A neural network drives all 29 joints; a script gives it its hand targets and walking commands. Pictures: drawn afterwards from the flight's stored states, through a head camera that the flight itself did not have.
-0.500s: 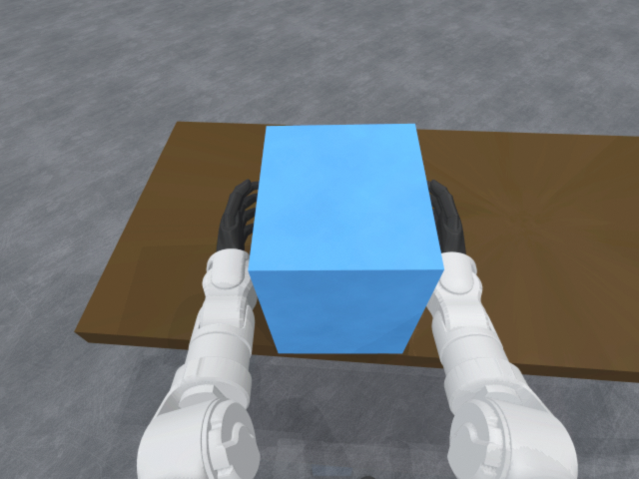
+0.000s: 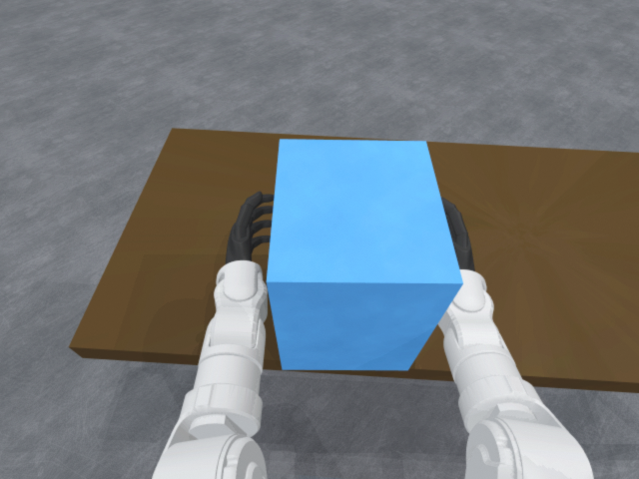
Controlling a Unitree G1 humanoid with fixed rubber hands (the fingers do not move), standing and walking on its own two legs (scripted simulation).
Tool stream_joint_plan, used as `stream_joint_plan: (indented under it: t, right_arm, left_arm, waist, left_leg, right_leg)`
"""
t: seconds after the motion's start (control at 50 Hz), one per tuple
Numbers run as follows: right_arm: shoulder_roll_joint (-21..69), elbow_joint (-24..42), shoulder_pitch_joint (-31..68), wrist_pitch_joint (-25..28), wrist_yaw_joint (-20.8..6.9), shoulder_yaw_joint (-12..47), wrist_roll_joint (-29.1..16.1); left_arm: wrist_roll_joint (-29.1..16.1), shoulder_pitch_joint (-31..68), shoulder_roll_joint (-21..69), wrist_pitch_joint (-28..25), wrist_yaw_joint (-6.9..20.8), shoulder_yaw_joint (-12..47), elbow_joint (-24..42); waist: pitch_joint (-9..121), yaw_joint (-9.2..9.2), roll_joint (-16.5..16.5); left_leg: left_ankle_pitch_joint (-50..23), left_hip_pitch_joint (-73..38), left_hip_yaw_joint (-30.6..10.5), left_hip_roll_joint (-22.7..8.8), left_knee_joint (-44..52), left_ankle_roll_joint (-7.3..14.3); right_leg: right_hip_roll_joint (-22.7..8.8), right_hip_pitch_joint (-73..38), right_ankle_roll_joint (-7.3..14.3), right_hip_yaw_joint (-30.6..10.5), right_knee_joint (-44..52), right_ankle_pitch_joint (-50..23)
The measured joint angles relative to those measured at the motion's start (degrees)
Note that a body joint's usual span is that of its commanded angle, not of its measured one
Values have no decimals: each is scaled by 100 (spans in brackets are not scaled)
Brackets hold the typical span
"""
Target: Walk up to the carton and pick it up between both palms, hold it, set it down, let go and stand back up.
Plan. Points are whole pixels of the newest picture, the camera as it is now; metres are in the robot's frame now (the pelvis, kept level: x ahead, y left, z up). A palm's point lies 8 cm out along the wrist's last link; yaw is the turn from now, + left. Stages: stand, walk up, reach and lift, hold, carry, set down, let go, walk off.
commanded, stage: reach and lift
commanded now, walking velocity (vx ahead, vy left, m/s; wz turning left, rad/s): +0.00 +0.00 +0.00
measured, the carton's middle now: (348, 263) +0.38 -0.06 +0.04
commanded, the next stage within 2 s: none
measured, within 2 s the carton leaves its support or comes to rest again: leaves its support in 0.56 s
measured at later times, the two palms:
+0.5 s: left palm (238, 259) +0.39 +0.08 +0.07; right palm (451, 263) +0.36 -0.19 +0.06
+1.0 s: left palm (226, 266) +0.37 +0.10 +0.08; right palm (444, 260) +0.36 -0.18 +0.07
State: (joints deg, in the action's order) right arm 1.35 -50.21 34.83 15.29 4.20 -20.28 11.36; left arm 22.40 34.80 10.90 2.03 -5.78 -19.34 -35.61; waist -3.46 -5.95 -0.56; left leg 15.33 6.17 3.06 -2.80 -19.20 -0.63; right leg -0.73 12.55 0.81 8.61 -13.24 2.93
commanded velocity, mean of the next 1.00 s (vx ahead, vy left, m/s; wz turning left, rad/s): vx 0.00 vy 0.00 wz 0.00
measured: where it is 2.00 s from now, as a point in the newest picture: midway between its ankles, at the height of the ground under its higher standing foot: outside the picture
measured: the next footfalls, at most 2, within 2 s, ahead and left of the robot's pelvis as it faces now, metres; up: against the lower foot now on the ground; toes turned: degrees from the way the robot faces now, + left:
none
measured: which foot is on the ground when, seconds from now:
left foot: down 0.00-1.00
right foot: down 0.00-1.00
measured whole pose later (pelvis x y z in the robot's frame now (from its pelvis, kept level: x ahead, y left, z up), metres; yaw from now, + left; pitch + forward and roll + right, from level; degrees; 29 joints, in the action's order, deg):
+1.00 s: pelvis -0.04 -0.03 +0.00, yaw +3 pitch +9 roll +1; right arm 0.5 -71.7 46.0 33.7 11.1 -29.5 21.7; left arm 21.2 44.2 4.3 -15.2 -5.6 -24.4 -56.0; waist 3.7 -3.3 -0.7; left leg 9.7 18.5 0.8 -1.7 -18.9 -1.9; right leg -2.2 24.3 2.9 10.7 -13.9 -0.9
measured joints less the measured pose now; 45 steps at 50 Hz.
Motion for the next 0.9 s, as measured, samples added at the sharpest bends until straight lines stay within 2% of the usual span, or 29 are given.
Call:
stream_joint_plan:
  t: [0.22,0.44,0.52,0.6,0.74,0.82,0.9]
  right_arm:
    - [-1,58,-58,-33,23,105,-159]
    - [22,-55,-44,77,110,80,-66]
    - [-13,-306,-34,409,205,85,-19]
    - [-49,-729,94,965,294,-41,126]
    - [-34,-1620,631,1794,391,-842,831]
    - [-62,-1966,865,2020,475,-1158,1132]
    - [-68,-2128,1028,2050,565,-1185,1173]
  left_arm:
    - [-8,-69,-5,208,-29,119,178]
    - [-90,-37,-96,102,-42,160,-15]
    - [-134,-43,-152,-147,-102,226,-214]
    - [-136,3,-205,-652,-166,200,-521]
    - [-12,400,-358,-1465,-169,-141,-1291]
    - [54,631,-440,-1729,-133,-339,-1656]
    - [11,806,-545,-1821,-52,-472,-1882]
  waist:
    - [3,-7,12]
    - [140,-27,49]
    - [307,-8,54]
    - [451,60,39]
    - [631,211,-15]
    - [685,267,-40]
    - [704,279,-43]
  left_leg:
    - [-6,24,-27,11,-12,10]
    - [-54,199,-122,23,-47,-10]
    - [-63,374,-159,22,-129,-29]
    - [-106,545,-186,39,-194,-44]
    - [-312,844,-187,112,-125,-63]
    - [-450,1022,-190,141,-36,-79]
    - [-540,1165,-201,143,18,-99]
  right_leg:
    - [-11,-13,-10,22,41,-25]
    - [-33,103,12,112,46,-55]
    - [-40,245,33,147,4,-72]
    - [-65,404,56,169,-59,-104]
    - [-144,761,111,165,-131,-219]
    - [-171,968,147,168,-116,-305]
    - [-171,1121,183,180,-92,-365]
